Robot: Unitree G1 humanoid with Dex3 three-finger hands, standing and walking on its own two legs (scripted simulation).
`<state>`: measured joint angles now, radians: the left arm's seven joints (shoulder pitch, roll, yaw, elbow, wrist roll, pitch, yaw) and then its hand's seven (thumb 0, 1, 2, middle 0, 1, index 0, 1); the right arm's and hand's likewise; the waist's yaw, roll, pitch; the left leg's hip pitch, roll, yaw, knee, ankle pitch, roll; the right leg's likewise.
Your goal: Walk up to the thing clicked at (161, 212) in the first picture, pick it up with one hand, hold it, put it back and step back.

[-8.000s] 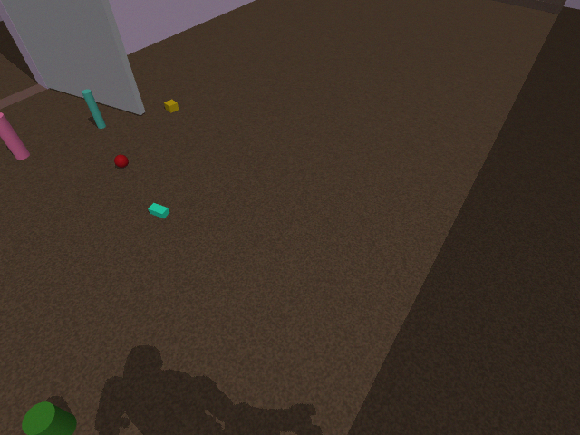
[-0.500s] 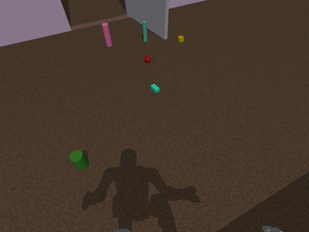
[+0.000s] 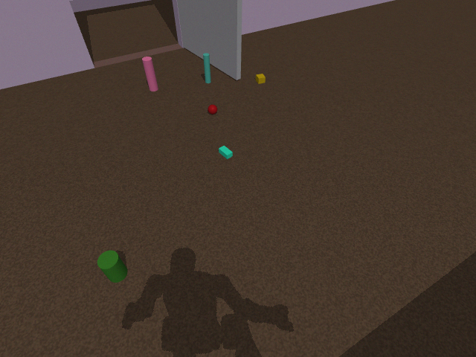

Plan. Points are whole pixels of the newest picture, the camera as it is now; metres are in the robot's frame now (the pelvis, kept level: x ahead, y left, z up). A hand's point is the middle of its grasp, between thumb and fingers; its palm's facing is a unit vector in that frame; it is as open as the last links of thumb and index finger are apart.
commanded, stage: stand
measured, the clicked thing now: (225, 152) +1.37 +0.05 -0.76
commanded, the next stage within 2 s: none
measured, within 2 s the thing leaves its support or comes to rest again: neither
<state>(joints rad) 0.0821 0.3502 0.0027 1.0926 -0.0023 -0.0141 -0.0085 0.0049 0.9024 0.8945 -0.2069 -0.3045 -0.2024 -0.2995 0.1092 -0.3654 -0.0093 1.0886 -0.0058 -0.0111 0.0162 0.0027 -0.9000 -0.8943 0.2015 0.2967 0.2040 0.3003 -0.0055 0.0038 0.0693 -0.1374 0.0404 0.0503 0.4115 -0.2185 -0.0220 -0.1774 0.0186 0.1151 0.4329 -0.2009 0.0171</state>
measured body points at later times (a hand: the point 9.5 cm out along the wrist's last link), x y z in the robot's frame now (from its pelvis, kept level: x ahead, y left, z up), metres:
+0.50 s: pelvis +0.01 +0.00 +0.01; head +0.02 +0.00 +0.46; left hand +0.07 +0.30 -0.13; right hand +0.09 -0.30 -0.13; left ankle +0.01 +0.13 -0.74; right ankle +0.03 -0.13 -0.74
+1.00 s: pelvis +0.01 +0.00 +0.01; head +0.02 +0.00 +0.46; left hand +0.07 +0.31 -0.13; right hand +0.09 -0.30 -0.13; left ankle +0.01 +0.13 -0.74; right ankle +0.03 -0.13 -0.74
